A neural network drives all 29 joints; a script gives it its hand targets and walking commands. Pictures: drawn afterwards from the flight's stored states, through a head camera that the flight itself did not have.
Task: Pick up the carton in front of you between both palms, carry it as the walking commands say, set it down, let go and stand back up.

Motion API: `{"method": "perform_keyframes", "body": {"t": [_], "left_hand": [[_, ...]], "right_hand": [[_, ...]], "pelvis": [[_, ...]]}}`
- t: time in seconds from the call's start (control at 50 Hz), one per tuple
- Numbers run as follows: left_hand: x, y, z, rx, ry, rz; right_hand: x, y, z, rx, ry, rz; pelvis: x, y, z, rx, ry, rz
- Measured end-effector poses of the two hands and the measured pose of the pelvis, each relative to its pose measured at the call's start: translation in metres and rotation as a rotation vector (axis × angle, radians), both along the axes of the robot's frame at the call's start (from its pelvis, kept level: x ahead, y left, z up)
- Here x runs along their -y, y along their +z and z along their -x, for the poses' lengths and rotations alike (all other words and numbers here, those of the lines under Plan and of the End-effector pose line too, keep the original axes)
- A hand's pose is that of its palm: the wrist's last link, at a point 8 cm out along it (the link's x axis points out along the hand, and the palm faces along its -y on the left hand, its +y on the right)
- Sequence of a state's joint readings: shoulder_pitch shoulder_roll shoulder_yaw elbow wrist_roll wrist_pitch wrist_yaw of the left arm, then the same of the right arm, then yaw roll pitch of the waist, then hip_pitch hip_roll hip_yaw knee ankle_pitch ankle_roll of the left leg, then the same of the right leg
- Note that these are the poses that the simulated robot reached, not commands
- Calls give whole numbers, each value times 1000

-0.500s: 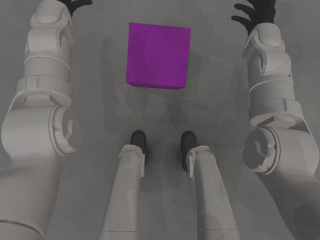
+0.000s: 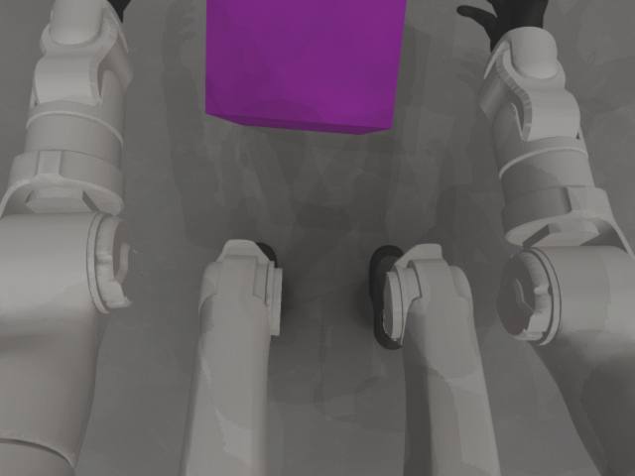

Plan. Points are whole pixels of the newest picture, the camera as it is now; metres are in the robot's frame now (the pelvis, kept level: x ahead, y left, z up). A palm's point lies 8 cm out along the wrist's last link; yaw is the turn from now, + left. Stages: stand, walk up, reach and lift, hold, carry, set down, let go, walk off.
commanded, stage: reach and lift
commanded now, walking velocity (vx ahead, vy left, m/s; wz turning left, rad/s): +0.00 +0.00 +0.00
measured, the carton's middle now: (305, 51) +0.54 +0.06 -0.34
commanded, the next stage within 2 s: none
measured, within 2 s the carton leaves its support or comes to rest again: leaves its support in 1.22 s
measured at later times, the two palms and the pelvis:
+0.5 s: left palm (163, 27) +0.54 +0.23 -0.27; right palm (457, 50) +0.54 -0.13 -0.27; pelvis -0.02 +0.01 -0.09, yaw +0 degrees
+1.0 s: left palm (179, 29) +0.54 +0.21 -0.26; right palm (434, 48) +0.54 -0.10 -0.26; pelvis -0.03 +0.00 -0.09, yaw +0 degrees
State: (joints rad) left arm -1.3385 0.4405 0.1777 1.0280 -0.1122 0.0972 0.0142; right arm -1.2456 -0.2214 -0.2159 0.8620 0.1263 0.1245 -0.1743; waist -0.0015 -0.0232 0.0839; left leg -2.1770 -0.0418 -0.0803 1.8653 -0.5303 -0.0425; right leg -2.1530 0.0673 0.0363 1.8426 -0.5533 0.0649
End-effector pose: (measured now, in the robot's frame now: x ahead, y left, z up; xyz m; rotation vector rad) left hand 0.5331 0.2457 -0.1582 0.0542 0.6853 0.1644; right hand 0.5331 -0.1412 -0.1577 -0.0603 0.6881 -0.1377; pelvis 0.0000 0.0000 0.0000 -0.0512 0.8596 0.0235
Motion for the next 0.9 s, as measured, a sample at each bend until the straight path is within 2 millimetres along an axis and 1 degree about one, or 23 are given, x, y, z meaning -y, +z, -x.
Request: {"method": "perform_keyframes", "body": {"t": [0.08, 0.18, 0.3, 0.38, 0.48, 0.6, 0.76, 0.8, 0.86, 0.9], "left_hand": [[3, -26, 0, 0, -4, 3], [7, -55, 0, -23, -8, 12], [10, -94, 1, -57, -16, 11], [14, -110, -2, -61, -22, 8], [16, -116, -6, -42, -13, 12], [17, -111, -2, -29, -7, 9], [22, -105, 4, -37, -17, 16], [27, -105, 3, -38, -31, 21], [40, -105, 1, -37, -48, 37], [40, -105, 0, -43, -45, 30]], "right_hand": [[-3, -25, -1, -4, 0, -7], [-6, -54, -1, -26, 2, -12], [-9, -92, 1, -57, 7, -24], [-7, -109, 1, -55, 9, -21], [-8, -117, -3, -40, 28, -16], [-16, -111, -6, -23, 43, -24], [-20, -106, 0, -36, 49, -30], [-24, -105, 0, -36, 57, -39], [-38, -105, -1, -35, 82, -60], [-42, -105, -1, -32, 62, -54]], "pelvis": [[0, -28, 12, 54, 0, -2], [-1, -53, 22, 114, 1, -1], [-4, -73, 27, 175, -5, 1], [-7, -82, 24, 208, -3, -2], [-7, -90, 17, 217, -6, -4], [-4, -94, 15, 213, -4, -11], [-1, -90, 21, 213, -2, -11], [-1, -89, 23, 216, -3, -12], [0, -87, 25, 226, -4, -13], [0, -87, 26, 234, -3, -13]]}}
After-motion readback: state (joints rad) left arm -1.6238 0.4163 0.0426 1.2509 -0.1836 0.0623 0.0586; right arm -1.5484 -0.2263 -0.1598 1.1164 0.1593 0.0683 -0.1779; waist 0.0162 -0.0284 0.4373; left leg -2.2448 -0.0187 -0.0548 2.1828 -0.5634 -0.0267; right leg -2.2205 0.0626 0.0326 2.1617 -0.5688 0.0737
